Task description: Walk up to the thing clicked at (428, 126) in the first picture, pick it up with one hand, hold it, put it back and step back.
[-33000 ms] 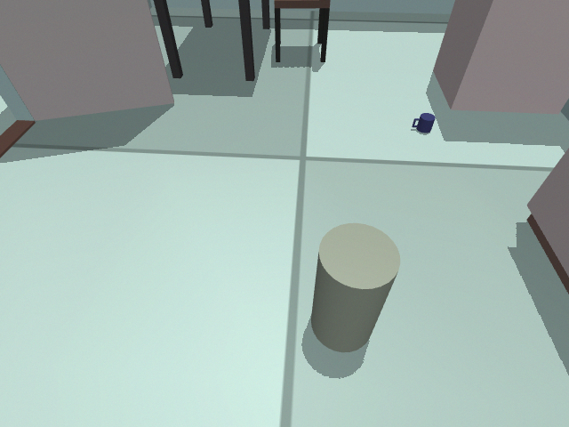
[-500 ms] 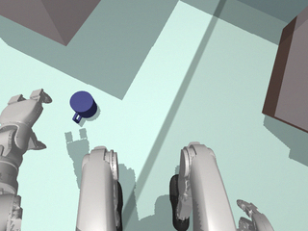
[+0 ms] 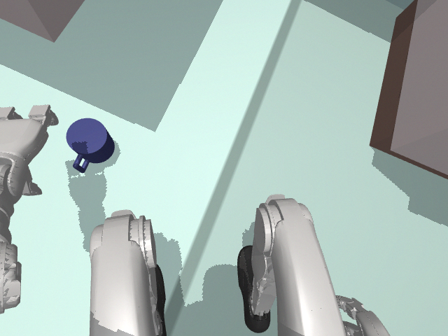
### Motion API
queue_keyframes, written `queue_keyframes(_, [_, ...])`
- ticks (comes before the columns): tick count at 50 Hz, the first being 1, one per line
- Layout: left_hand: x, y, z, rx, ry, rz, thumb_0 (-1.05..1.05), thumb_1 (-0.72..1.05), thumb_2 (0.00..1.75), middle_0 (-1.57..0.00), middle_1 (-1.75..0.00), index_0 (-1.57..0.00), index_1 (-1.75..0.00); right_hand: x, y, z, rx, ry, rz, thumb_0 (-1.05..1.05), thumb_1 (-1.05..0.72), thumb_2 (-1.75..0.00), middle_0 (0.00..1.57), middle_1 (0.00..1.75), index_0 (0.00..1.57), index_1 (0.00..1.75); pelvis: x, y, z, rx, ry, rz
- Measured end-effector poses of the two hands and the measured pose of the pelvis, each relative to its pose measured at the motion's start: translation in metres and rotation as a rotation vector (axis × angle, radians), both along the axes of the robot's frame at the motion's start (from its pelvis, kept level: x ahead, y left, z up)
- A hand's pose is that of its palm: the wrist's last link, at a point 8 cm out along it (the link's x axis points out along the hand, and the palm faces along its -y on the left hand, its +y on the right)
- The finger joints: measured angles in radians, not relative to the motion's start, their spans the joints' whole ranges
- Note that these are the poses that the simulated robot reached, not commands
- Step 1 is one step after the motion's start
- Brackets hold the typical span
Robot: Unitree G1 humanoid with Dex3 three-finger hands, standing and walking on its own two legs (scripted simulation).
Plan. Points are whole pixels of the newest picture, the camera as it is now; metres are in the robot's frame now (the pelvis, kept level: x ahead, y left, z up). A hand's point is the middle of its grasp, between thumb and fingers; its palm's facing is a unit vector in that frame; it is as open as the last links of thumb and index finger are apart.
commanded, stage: rise first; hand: left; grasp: from above
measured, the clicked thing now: (89, 147) +0.50 +0.27 -0.32
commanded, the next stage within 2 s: approach in 0.74 s
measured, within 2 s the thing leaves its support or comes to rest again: neither
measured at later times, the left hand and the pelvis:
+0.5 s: hand (43, 154) +0.45 +0.32 -0.19, palm faces -0.46 -0.06 -0.89, open 14.1 cm; pelvis +0.01 +0.00 -0.02, yaw -1 degrees
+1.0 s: hand (55, 151) +0.46 +0.30 -0.20, palm faces -0.47 -0.05 -0.88, open 14.0 cm; pelvis +0.01 +0.00 -0.03, yaw -2 degrees
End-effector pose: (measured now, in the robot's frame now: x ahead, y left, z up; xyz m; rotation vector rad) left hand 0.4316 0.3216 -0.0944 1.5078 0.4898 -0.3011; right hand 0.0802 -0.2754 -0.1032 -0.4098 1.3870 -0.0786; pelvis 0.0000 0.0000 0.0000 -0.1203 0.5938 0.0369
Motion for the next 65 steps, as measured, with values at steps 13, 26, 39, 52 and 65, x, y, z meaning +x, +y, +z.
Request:
queue_keyframes(13, [0.013, 0.0, -0.023, -0.007, -0.026, 0.004, 0.0, -0.51, 0.99, -0.09, -1.02, -0.09, -1.01, -0.008, -0.003, -0.012, -0.012, 0.05, 0.019, 0.0, -0.91, -0.9, 0.2, 0.3, 0.21, 0.3, 0.004, -0.002, -0.017, -0.007, 0.0, -0.013])
queue_keyframes(26, [0.021, -0.004, -0.038, 0.003, -0.023, 0.009, 0.0, -0.52, 0.99, -0.08, -1.04, -0.09, -1.03, -0.014, -0.001, -0.011, -0.018, 0.077, 0.0, 0.0, -0.91, -0.9, 0.2, 0.3, 0.21, 0.3, 0.009, 0.001, -0.02, -0.015, 0.016, -0.015])
queue_keyframes(39, [0.025, -0.007, -0.044, -0.007, -0.02, 0.013, 0.0, -0.52, 0.98, -0.08, -1.06, -0.09, -1.04, -0.017, 0.0, -0.013, -0.01, 0.083, 0.007, 0.0, -0.91, -0.9, 0.2, 0.3, 0.21, 0.3, 0.009, 0.001, -0.023, -0.016, 0.014, -0.016])
queue_keyframes(52, [0.041, -0.024, -0.054, -0.007, -0.026, -0.023, 0.0, -0.51, 0.98, -0.08, -1.07, -0.09, -1.06, -0.024, -0.003, -0.019, -0.019, 0.089, 0.028, 0.0, -0.91, -0.9, 0.2, 0.3, 0.21, 0.3, 0.007, -0.002, -0.034, -0.012, 0.003, -0.019])
queue_keyframes(65, [0.115, -0.096, -0.047, -0.006, -0.14, -0.056, 0.0, -0.51, 0.97, -0.08, -1.09, -0.1, -1.07, -0.064, 0.001, -0.009, -0.046, 0.122, -0.053, 0.0, -0.91, -0.89, 0.2, 0.3, 0.21, 0.3, 0.01, -0.002, -0.039, -0.022, 0.027, -0.039])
